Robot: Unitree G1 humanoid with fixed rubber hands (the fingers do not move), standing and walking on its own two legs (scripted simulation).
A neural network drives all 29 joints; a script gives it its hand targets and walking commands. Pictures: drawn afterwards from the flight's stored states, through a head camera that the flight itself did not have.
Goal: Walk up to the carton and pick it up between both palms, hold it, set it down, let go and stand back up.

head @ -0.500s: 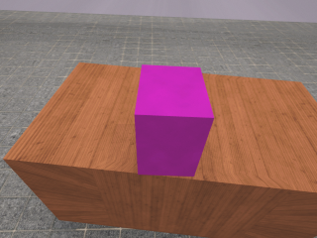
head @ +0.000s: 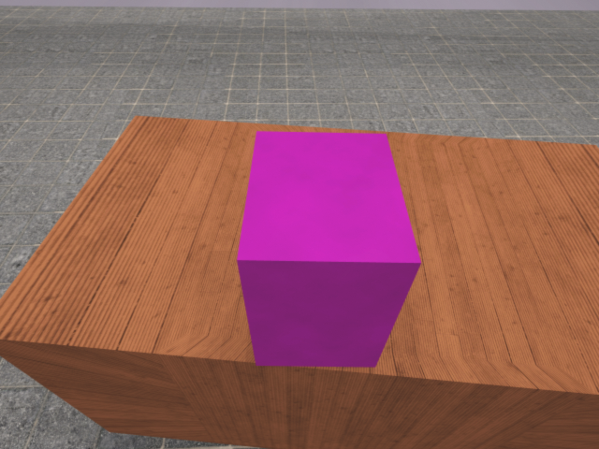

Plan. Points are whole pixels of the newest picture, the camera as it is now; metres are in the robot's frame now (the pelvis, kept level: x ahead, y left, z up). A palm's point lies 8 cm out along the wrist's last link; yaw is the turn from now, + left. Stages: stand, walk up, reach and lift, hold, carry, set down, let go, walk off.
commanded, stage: walk up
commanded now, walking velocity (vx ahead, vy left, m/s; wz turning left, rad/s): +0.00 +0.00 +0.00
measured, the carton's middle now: (318, 254) +0.43 -0.03 +0.01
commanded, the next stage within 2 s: stand in 1.04 s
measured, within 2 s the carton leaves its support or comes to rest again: neither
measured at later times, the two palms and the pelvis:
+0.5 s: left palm out of the picture +0.01 +0.21 -0.14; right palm out of the picture -0.02 -0.21 -0.14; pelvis +0.03 +0.00 +0.01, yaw +0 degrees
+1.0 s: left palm out of the picture +0.01 +0.22 -0.14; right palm out of the picture +0.00 -0.19 -0.14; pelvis +0.04 +0.01 +0.01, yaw +0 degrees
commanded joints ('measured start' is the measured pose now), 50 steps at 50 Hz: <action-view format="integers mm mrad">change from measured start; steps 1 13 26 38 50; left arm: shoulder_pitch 174 91 138 177 165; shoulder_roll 147 85 40 20 22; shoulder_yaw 16 14 -1 -6 -5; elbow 18 -1 54 80 91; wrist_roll -8 -24 -18 -19 -14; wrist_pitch -20 -1 -11 -11 -10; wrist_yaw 14 15 11 15 19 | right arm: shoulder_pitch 157 52 68 52 58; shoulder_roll -69 -69 -69 -66 -67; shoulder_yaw -19 -22 -19 -21 -23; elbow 1 45 54 56 55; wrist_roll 14 3 4 8 8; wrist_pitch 26 39 22 17 14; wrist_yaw -8 -6 -10 -8 -12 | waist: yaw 2 16 28 37 28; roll -166 48 19 38 22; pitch -118 13 36 26 45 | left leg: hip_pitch -129 -91 -96 -70 -46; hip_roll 80 71 106 106 103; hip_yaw -38 -122 -154 -154 -162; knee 93 -120 -161 -155 -153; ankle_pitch -136 73 119 176 241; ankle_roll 17 -11 13 18 21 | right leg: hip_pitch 249 120 143 145 141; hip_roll -268 -114 -68 -78 -76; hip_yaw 249 181 102 101 88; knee -102 -246 -153 -127 -122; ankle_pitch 470 -127 55 110 143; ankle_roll -89 -42 -33 -29 -15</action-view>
